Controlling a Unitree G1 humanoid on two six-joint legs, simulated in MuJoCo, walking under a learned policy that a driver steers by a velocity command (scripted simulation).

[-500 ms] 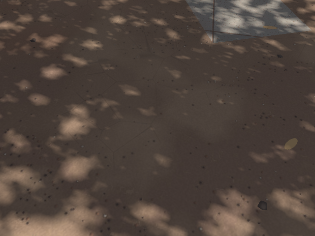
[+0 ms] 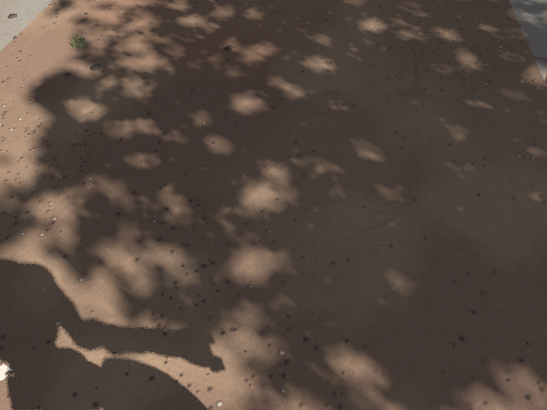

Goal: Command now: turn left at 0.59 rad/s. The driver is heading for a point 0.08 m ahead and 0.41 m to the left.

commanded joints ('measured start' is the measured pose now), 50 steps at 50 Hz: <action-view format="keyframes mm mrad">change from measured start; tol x32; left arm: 1 36 146 49 -50 1 -17 6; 29 -263 118 39 -76 1 -30 -87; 36 280 331 101 16 42 -71 -18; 50 159 109 47 137 -8 -115 -48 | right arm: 1 -43 -53 -5 -79 7 2 10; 37 258 -58 32 -10 11 -128 -34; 50 -130 10 54 -67 -20 -73 50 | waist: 1 33 -193 -82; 10 1 -210 -66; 13 -141 277 -18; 37 69 -365 -330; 50 17 -141 18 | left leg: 1 -102 26 36 -44 -12 -15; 11 512 9 149 -722 11 124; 13 601 451 -684 -1006 -439 313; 34 322 175 -271 -609 750 181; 37 -145 -24 -71 112 -90 126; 50 -205 139 74 -202 355 109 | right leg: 1 189 -252 179 -116 324 -180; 10 -78 -260 69 -100 -259 -113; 14 -684 -47 94 609 -332 24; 29 -461 -29 59 239 103 95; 34 112 33 36 65 38 18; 37 463 -454 886 -217 -439 -133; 50 129 -240 -25 -277 328 -89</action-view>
